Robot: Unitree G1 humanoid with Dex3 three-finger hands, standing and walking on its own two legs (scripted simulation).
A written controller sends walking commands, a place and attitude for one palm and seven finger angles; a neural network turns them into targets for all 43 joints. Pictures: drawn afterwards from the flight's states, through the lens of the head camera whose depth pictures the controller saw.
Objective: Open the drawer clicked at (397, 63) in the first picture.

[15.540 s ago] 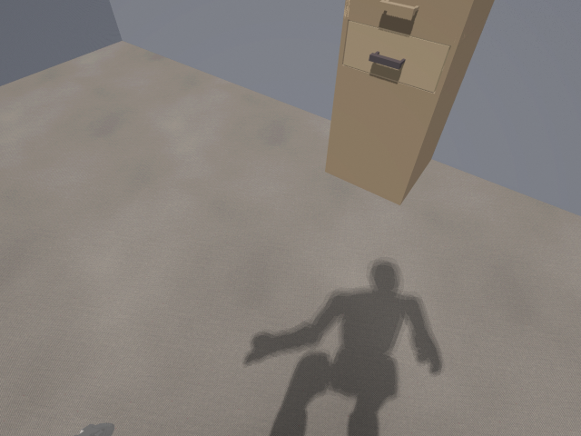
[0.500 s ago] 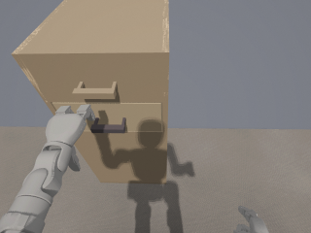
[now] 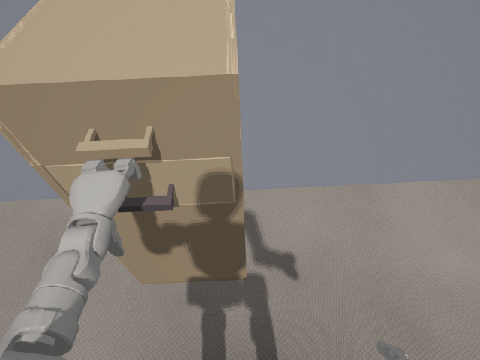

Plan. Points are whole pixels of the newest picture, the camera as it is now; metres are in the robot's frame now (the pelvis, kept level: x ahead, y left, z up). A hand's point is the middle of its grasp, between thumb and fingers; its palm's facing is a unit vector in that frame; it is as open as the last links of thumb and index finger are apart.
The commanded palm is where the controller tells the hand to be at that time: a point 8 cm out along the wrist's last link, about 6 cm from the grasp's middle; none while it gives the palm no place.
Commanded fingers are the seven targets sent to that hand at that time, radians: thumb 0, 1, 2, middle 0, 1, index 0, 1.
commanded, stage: move the hooked fingers above the handle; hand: left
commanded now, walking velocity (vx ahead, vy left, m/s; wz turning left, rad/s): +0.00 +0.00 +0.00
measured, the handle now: (146, 196) +0.45 +0.25 -0.07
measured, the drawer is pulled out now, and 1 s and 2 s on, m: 0.00 0.00 0.00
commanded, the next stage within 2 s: none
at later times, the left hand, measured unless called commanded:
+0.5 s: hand (126, 198) +0.41 +0.26 +0.00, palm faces -0.02 -0.04 -1.00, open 13.8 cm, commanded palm +0.39 +0.25 +0.05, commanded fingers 0.00 -0.50 0.30 -0.30 -1.20 -0.30 -1.20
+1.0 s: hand (128, 199) +0.40 +0.26 -0.01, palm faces -0.03 +0.00 -1.00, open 13.8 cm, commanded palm +0.40 +0.24 +0.04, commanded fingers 0.00 -0.50 0.30 -0.30 -1.20 -0.30 -1.20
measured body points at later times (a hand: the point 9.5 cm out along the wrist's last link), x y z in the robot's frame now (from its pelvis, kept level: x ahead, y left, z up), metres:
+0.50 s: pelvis -0.01 +0.02 -0.01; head +0.06 +0.01 +0.43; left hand +0.40 +0.26 +0.05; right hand +0.07 -0.25 -0.14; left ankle -0.02 +0.09 -0.71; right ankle -0.04 -0.10 -0.71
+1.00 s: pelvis -0.04 +0.01 -0.02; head +0.04 +0.02 +0.42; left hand +0.40 +0.25 +0.05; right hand +0.01 -0.26 -0.15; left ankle -0.02 +0.09 -0.71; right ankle -0.04 -0.10 -0.71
